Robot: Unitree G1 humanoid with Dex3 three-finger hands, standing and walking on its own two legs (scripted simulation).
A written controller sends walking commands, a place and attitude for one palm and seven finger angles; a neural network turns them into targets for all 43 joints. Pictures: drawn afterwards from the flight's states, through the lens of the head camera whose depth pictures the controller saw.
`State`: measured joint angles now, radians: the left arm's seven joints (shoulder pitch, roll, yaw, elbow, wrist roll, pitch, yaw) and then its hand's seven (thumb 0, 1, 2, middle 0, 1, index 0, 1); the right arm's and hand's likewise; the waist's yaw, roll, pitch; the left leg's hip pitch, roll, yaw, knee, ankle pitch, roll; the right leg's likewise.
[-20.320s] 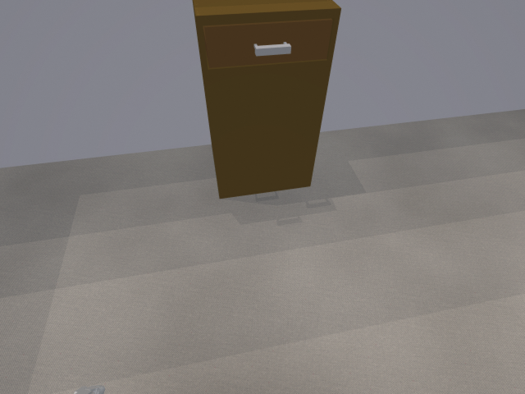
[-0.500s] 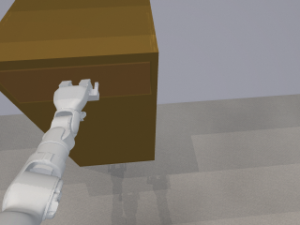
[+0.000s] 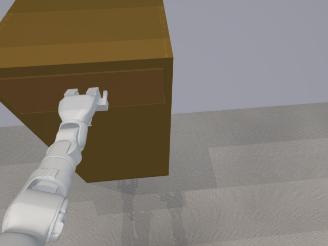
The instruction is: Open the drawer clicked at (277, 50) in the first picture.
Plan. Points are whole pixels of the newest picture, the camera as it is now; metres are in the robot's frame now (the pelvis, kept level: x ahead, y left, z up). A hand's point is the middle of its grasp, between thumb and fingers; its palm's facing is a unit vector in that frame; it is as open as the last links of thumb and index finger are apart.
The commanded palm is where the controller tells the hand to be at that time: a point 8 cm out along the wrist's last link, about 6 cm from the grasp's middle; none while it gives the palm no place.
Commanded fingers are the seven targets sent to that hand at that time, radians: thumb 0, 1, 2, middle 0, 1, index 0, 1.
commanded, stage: pull the drawer open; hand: left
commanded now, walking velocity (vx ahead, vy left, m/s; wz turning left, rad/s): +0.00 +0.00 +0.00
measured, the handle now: (85, 100) +0.50 +0.21 +0.03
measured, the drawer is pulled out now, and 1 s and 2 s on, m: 0.00 0.08 0.29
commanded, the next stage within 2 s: none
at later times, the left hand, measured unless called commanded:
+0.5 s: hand (84, 136) +0.39 +0.20 +0.01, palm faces -0.02 -0.06 -1.00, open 6.1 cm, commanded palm +0.35 +0.21 +0.07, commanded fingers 0.00 0.90 0.90 -0.40 -1.35 -0.40 -1.35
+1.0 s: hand (82, 145) +0.37 +0.20 +0.02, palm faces -0.05 -0.04 -1.00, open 6.1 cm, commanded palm +0.33 +0.20 +0.07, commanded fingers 0.00 0.90 0.90 -0.40 -1.35 -0.40 -1.35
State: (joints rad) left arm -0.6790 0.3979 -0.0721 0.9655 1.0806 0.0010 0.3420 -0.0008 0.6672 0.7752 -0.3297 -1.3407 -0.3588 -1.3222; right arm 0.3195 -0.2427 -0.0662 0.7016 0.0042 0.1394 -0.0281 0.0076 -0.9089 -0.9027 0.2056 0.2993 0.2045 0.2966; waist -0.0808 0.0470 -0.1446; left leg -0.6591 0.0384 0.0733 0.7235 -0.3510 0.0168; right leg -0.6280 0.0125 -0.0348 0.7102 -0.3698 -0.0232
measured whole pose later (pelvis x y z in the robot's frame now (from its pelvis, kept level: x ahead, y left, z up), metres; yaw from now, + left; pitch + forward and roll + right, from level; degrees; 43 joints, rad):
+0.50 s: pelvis +0.02 +0.00 +0.01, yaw +0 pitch +13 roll +0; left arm -0.35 0.33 -0.14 0.58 1.06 0.08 0.32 0.01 0.68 0.79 -0.28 -1.35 -0.35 -1.31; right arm 0.21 -0.24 -0.06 0.65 0.01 0.15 -0.02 0.01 -0.91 -0.90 0.20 0.30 0.20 0.30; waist -0.02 0.05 -0.14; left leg -0.53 0.03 0.08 0.67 -0.36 0.02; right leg -0.50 0.00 -0.03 0.66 -0.38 -0.02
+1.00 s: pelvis +0.00 -0.01 +0.01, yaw +2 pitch +11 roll +1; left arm -0.35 0.34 -0.15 0.60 1.05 0.05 0.30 0.01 0.65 0.80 -0.32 -1.35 -0.37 -1.32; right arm 0.20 -0.24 -0.05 0.67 0.01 0.14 -0.04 0.01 -0.91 -0.90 0.20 0.30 0.20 0.30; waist 0.00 0.05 -0.12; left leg -0.52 0.02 0.05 0.68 -0.34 0.00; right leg -0.50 0.00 -0.05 0.69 -0.39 -0.04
